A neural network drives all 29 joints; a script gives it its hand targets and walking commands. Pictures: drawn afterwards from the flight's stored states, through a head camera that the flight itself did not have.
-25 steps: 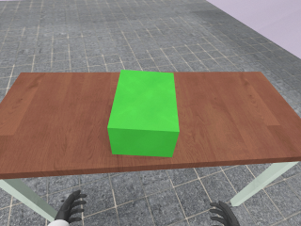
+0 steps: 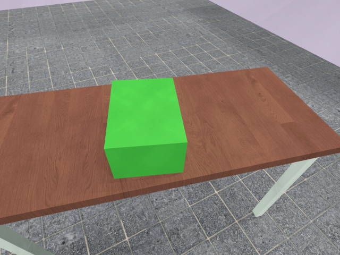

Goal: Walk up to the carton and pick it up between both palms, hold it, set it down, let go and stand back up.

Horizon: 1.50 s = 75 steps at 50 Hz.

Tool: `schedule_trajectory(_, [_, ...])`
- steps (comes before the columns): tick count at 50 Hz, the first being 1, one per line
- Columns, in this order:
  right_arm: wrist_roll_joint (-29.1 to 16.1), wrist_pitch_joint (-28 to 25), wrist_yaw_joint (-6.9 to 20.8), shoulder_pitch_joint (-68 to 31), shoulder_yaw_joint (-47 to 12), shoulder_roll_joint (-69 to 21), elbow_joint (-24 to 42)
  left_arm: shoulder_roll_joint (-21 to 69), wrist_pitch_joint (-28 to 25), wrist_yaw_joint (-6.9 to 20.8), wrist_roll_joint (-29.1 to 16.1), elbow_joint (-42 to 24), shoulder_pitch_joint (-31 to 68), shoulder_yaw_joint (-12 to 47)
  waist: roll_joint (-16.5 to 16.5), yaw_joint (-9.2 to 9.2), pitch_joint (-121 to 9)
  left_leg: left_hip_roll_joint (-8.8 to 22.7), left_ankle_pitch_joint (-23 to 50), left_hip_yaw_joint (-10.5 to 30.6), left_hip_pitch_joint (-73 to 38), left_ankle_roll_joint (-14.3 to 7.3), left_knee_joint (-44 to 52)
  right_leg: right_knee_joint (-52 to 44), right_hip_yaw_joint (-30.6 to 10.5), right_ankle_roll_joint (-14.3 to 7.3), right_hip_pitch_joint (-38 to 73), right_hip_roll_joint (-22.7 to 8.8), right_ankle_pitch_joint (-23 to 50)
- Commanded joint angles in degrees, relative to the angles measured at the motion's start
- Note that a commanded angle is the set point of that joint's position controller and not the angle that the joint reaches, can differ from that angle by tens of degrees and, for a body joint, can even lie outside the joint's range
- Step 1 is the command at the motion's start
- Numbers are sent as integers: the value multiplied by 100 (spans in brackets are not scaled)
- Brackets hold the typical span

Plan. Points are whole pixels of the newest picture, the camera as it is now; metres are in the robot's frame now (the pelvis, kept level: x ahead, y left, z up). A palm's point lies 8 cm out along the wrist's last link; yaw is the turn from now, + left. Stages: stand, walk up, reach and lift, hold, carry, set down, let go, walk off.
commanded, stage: stand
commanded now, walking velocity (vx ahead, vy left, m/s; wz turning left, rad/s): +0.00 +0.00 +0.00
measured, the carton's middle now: (145, 124) +0.48 +0.08 +0.02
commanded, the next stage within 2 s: none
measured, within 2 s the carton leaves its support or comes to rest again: neither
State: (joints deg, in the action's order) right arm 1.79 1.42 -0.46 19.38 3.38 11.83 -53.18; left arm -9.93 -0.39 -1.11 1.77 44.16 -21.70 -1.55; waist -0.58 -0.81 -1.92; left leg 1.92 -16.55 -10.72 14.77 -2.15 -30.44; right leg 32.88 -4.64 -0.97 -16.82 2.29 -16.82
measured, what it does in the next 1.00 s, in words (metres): stands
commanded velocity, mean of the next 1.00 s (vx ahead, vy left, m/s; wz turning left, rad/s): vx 0.00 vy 0.00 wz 0.00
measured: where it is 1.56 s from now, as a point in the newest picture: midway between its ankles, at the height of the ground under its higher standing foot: outside the picture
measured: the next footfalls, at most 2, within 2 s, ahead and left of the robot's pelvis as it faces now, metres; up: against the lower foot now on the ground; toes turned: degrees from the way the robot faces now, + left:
none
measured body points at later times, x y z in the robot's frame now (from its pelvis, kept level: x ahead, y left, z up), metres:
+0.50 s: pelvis -0.01 +0.01 +0.00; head -0.03 +0.00 +0.45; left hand +0.03 +0.24 -0.14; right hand -0.04 -0.22 -0.16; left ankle +0.00 +0.10 -0.73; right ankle +0.00 -0.11 -0.73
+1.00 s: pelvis -0.02 +0.02 +0.00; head -0.02 +0.00 +0.45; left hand +0.00 +0.23 -0.15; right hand -0.07 -0.20 -0.17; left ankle +0.00 +0.10 -0.73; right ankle +0.00 -0.11 -0.73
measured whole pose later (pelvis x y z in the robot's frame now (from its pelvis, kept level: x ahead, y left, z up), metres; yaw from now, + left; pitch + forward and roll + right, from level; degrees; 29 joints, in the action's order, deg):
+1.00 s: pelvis -0.02 +0.02 +0.00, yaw -3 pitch +0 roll +1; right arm 1.1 2.0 -2.3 18.9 3.6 8.7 -65.4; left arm -5.7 -0.2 -3.2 1.4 59.8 -19.8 -0.7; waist 1.9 -1.8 -0.9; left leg 1.6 -14.3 -13.9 12.9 -3.3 -27.2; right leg 29.6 -7.8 0.5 -16.0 2.2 -13.4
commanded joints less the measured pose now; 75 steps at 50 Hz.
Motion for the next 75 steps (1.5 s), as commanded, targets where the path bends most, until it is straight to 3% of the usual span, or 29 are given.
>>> schedule_trajectory(1, [-17,-106,-95,-11,174,693,176,-766,-182,-52,28,-359,-90,-256,363,51,185,930,935,1072,-384,-441,1005,-389,-267,-154,-214,-320,831])
schedule_trajectory(4, [19,-42,-116,147,267,866,86,-585,-156,-109,41,-197,-186,-177,-239,-33,141,688,-27,865,-359,-316,795,-751,-580,-288,-354,-446,1039])
schedule_trajectory(8, [24,20,-76,43,224,671,-139,-745,-181,-160,64,-95,-128,-210,-802,20,515,274,18,596,-484,-113,213,-1445,-1282,-466,-836,-825,738])
schedule_trajectory(10, [46,-15,-47,407,166,462,-324,-630,-171,-189,28,-29,67,-195,-532,-203,357,317,111,752,-651,-98,316,-1408,-1344,-561,-916,-851,678])
schedule_trajectory(12, [15,-73,-34,338,173,590,-484,-590,-201,-154,-45,83,90,-194,-376,-118,207,478,383,828,-942,-136,481,-1275,-992,-388,-964,-634,574])
schedule_trajectory(15, [-29,-110,-90,388,61,374,-594,-465,-122,-152,-11,254,-11,-156,605,-62,477,988,-50,1375,-322,-381,1399,-500,-404,-189,-654,-200,499])
schedule_trajectory(18, [1,-89,-139,207,140,592,-637,-233,-69,-173,-14,468,-336,-63,595,85,307,1294,-182,1292,-227,-541,1617,-216,-134,-104,-320,-223,542])
schedule_trajectory(21, [-51,-74,-143,213,143,580,-794,-398,-93,-153,2,499,13,-100,30,-6,617,950,-68,890,-352,-442,1396,-619,-341,-101,-452,-335,983])
schedule_trajectory(23, [-46,-25,-169,192,140,424,-822,-211,-126,-212,21,659,-195,-41,316,2,722,855,-207,761,-307,-352,1309,-740,-458,-124,-439,-412,1104])
schedule_trajectory(27, [-60,-6,-128,162,134,337,-906,-366,-107,-186,-9,763,78,-41,-287,-89,683,697,-307,761,-454,-271,1123,-895,-595,-163,-645,-392,938])
schedule_trajectory(28, [-56,6,-128,243,190,523,-946,-261,-120,-212,-8,796,82,-50,-102,-125,647,675,-442,657,-358,-246,1075,-993,-586,-194,-575,-379,941])
schedule_trajectory(30, [-47,35,-147,556,183,469,-1066,-264,-99,-217,-14,807,42,-39,-627,-219,611,511,-153,623,-679,-169,785,-1217,-920,-260,-760,-519,623])
schedule_trajectory(32, [-28,-15,-122,490,76,201,-1050,-335,-98,-212,-46,878,49,-93,-243,-203,354,536,303,670,-1113,-134,696,-1267,-1015,-302,-935,-575,532])
schedule_trajectory(35, [-38,-25,-150,192,132,363,-1026,-374,-74,-189,-16,963,152,-72,-216,-106,636,734,-355,881,-680,-230,1082,-1043,-651,-191,-919,-388,436])
schedule_trajectory(37, [-65,6,-174,431,91,182,-1167,-62,-27,-187,-29,1011,63,-26,579,-97,756,906,-731,898,-525,-265,1514,-667,-357,-98,-832,-231,488])
schedule_trajectory(39, [-30,1,-190,385,67,137,-1125,-87,12,-220,32,1163,-60,1,81,-60,739,1251,-1099,1258,14,-478,1799,-401,-235,-73,-348,-194,567])
schedule_trajectory(40, [-62,-11,-204,260,81,247,-1072,182,-4,-211,0,1274,-384,23,101,100,628,1144,-1069,1052,-25,-467,1634,-552,-318,-78,-258,-250,500])
schedule_trajectory(43, [-97,35,-215,261,102,295,-1143,-154,-39,-169,-22,1206,-240,6,258,34,867,786,-728,727,-260,-252,1345,-967,-669,-149,-645,-404,577])
schedule_trajectory(48, [-97,27,-211,492,102,110,-1183,-103,-132,-237,-31,1272,100,-10,-463,-207,241,594,-42,588,-1203,-233,748,-1278,-915,-228,-966,-545,479])
schedule_trajectory(52, [-17,-7,-211,523,102,255,-1098,92,-9,-231,-64,1306,102,60,-148,-183,781,686,-174,808,-764,-225,1003,-1115,-884,-205,-1077,-451,283])
schedule_trajectory(53, [-41,0,-201,540,105,183,-1163,-32,8,-228,-56,1294,127,27,263,-112,779,709,-665,923,-413,-216,1284,-960,-710,-172,-1003,-352,212])
schedule_trajectory(56, [-63,-64,-239,486,32,69,-1162,-76,4,-194,9,1433,-40,5,-63,-47,503,1071,-875,1134,-210,-374,1612,-506,-285,-89,-414,-129,531])
schedule_trajectory(59, [-55,8,-228,209,40,183,-1127,125,29,-155,-2,1428,-112,95,369,-9,845,1013,-1092,981,50,-262,1629,-537,-329,-83,-415,-227,596])
schedule_trajectory(61, [-79,-10,-243,420,-15,-42,-1165,127,-2,-208,-19,1394,-54,114,249,-92,632,891,-544,806,-427,-268,1419,-755,-461,-151,-500,-315,881])
schedule_trajectory(63, [-88,-45,-248,319,-32,-26,-1159,-228,-34,-205,-6,1516,61,18,-463,-126,633,734,-218,691,-624,-180,1101,-1002,-552,-114,-627,-349,906])
schedule_trajectory(65, [-117,-56,-189,253,21,151,-1098,43,-70,-206,-57,1505,-99,119,-58,-86,508,661,-39,641,-505,-166,979,-1050,-718,-142,-414,-440,1101])
schedule_trajectory(70, [-131,-24,-230,499,85,236,-1220,20,-128,-214,-74,1413,292,96,-413,-264,552,478,406,558,-1114,-64,732,-1219,-1035,-297,-821,-638,1233])
schedule_trajectory(71, [-68,-41,-237,568,64,134,-1282,-117,-135,-211,-128,1390,171,21,70,-204,407,568,297,595,-1224,-98,810,-1187,-795,-190,-685,-489,1031])
schedule_trajectory(75, [-131,-51,-194,161,65,192,-1153,-40,-36,-205,-69,1540,47,50,-88,-101,620,802,-325,746,-528,-211,1184,-1003,-518,-142,-449,-347,859])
